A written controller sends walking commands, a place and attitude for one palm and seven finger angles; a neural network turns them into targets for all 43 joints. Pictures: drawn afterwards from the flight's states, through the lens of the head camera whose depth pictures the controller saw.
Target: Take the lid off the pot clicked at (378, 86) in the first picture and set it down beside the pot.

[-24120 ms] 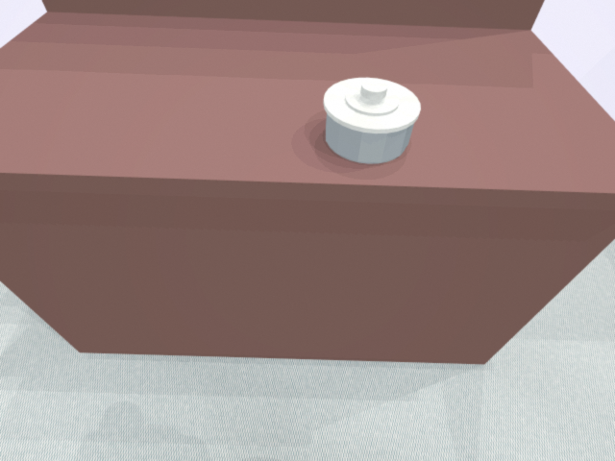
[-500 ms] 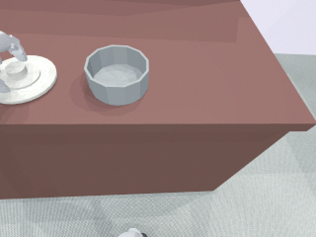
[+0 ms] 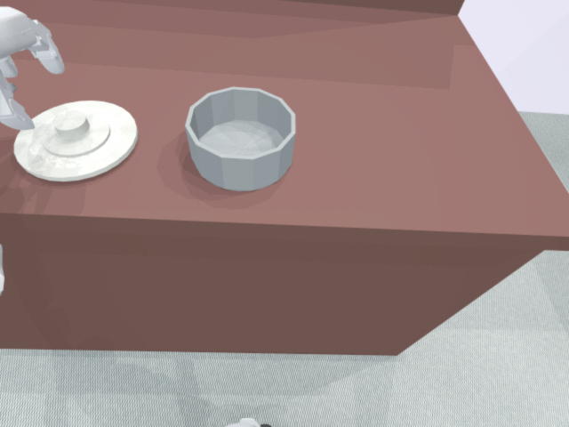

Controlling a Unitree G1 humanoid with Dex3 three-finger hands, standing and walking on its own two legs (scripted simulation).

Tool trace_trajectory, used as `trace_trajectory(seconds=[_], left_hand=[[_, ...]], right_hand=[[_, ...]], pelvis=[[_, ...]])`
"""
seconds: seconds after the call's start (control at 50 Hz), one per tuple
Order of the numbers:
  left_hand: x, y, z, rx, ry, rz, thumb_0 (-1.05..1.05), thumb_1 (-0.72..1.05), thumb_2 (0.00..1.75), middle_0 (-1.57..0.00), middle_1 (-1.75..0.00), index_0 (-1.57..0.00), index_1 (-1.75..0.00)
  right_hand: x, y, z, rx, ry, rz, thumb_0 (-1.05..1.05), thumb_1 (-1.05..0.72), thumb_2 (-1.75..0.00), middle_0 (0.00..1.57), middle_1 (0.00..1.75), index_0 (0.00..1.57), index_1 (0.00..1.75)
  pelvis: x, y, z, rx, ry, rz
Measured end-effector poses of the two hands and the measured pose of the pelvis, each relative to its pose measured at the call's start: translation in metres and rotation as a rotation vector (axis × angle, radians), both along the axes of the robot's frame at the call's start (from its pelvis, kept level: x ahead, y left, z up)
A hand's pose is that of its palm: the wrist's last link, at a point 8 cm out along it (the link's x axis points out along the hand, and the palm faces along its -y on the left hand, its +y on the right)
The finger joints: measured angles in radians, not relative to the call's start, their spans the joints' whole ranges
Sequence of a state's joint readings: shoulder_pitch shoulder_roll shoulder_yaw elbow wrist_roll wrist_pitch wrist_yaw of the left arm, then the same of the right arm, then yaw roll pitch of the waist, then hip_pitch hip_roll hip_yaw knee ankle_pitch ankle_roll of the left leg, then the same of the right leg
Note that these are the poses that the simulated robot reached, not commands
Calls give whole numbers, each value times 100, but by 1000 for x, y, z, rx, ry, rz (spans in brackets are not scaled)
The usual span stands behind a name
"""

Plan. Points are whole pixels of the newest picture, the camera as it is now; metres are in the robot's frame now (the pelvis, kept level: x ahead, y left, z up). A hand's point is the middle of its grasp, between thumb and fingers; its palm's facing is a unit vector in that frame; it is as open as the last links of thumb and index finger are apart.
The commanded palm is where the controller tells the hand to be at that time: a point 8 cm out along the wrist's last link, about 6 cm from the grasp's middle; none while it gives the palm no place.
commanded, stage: raise the empty hand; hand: left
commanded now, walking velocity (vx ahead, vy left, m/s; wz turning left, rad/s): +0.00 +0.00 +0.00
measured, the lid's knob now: (71, 124) +0.51 +0.32 +0.11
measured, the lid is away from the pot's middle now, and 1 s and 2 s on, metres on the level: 0.25 0.25 0.25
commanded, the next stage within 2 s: draw the hand back to the body in 0.72 s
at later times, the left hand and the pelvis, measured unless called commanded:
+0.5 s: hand out of the picture +0.46 +0.32 +0.26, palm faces -0.21 -0.10 -0.97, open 11.0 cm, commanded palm +0.47 +0.31 +0.34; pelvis +0.00 -0.01 +0.01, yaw +1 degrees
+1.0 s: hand (3, 14) +0.47 +0.30 +0.28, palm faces -0.18 -0.09 -0.98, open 11.0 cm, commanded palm +0.44 +0.30 +0.34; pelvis +0.02 -0.05 +0.01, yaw +1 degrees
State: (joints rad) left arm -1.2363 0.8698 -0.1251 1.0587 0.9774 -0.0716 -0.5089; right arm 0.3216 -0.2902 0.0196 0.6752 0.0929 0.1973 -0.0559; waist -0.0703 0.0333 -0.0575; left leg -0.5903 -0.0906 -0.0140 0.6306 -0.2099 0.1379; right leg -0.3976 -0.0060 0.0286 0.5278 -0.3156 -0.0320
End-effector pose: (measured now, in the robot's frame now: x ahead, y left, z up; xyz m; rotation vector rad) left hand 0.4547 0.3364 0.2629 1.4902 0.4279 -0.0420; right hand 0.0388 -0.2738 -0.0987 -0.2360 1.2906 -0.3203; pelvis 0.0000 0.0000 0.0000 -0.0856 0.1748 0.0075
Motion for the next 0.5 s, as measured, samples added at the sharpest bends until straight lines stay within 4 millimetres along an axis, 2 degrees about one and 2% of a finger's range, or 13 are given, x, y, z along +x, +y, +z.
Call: trace_trajectory(seconds=[0.3,0.5], left_hand=[[1,-11,33,17,-36,43,0,-12,88,-48,-64,-49,-63],[0,-14,59,21,-72,89,0,-12,88,-48,-64,-49,-63]], right_hand=[[2,-2,-2,19,-9,18,1,-90,-90,21,30,20,30],[2,-11,0,30,-15,12,1,-90,-90,21,30,20,30]], pelvis=[[0,-5,2,10,-3,16],[4,-15,5,18,-11,16]])
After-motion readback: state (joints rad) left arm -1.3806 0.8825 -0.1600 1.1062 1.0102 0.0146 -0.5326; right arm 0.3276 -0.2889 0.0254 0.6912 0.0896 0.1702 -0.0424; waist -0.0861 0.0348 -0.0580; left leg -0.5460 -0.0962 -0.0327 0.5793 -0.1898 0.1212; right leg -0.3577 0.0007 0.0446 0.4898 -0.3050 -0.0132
